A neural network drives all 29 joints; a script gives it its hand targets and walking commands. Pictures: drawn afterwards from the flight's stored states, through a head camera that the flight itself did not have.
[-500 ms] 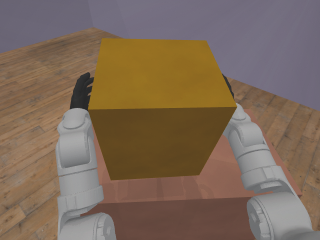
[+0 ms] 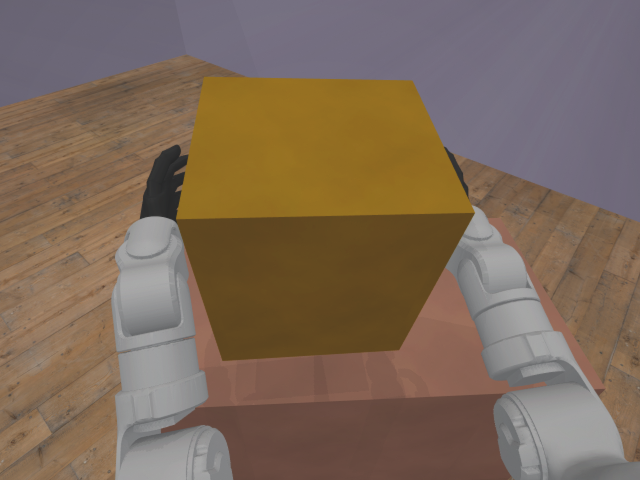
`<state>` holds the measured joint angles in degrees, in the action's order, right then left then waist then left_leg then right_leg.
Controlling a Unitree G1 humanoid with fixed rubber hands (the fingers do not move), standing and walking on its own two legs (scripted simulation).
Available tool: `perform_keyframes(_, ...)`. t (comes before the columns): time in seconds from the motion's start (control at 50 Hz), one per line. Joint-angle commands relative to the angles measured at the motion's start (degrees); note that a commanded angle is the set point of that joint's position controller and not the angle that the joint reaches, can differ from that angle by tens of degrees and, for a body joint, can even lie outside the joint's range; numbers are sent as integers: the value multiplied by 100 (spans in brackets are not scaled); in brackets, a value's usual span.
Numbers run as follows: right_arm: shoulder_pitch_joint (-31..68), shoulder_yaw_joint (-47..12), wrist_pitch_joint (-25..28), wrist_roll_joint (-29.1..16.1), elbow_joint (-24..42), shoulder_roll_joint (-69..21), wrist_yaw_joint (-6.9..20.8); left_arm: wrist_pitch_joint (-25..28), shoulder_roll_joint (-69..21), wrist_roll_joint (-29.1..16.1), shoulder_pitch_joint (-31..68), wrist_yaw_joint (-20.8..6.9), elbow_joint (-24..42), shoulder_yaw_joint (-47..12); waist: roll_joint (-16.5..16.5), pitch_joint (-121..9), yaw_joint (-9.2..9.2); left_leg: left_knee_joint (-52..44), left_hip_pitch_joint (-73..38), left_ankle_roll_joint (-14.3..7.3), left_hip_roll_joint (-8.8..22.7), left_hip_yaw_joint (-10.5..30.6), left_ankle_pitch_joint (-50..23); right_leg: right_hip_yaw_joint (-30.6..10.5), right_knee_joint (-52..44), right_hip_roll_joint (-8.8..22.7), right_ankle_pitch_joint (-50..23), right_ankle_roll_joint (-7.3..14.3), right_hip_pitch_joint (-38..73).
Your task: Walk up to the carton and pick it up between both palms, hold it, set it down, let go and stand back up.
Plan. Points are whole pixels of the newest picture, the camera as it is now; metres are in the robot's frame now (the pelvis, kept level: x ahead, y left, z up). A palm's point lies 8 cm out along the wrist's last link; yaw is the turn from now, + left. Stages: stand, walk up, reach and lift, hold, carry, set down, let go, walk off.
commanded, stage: hold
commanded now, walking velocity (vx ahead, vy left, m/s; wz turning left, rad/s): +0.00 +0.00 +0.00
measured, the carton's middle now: (312, 228) +0.37 +0.01 +0.15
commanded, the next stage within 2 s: none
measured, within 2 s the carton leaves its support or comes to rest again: neither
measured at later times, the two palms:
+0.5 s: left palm (162, 217) +0.35 +0.17 +0.21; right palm (449, 206) +0.36 -0.16 +0.18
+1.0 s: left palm (163, 217) +0.35 +0.17 +0.21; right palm (450, 206) +0.36 -0.16 +0.19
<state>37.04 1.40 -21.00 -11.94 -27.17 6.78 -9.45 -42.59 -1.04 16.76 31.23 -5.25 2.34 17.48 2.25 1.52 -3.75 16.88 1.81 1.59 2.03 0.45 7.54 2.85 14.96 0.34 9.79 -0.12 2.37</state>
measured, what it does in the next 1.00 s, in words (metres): stands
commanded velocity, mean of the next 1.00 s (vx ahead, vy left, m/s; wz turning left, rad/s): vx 0.00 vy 0.00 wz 0.00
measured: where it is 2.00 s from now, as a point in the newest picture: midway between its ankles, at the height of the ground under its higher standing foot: outside the picture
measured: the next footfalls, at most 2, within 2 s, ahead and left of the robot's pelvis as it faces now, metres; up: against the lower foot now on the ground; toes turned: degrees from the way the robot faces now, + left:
none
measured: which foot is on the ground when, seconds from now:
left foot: down 0.00-1.00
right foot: down 0.00-1.00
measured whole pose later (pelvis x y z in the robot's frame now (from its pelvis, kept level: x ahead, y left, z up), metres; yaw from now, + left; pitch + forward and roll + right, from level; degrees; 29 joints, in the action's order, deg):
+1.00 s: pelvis +0.00 +0.00 +0.00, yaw +0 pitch -7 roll +0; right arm 37.4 1.8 -20.9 -11.7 -27.7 6.6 -9.2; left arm -42.4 -1.1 16.8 31.5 -5.2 1.7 17.7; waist 2.2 1.3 -3.8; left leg 16.9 2.0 1.5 2.0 0.4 7.5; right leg 2.8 14.8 0.3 9.6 -0.2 2.2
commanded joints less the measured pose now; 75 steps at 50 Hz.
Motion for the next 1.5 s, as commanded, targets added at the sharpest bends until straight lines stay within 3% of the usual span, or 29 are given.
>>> perform_keyframes(0.0,3700,-1764,407,-480,1965,-2739,702,277,-2283,-898,2819,-703,364,-2652,-240,-2072,-18,55,-919,-4,-421,-242,-1222,150,-124,-358,-1103,-169,3)
perform_keyframes(1.48,3726,-1699,416,-438,1840,-2752,744,313,-2300,-886,2900,-714,276,-2590,-247,-2099,-25,48,-903,-15,-414,-255,-1204,154,-138,-361,-1097,-159,-11)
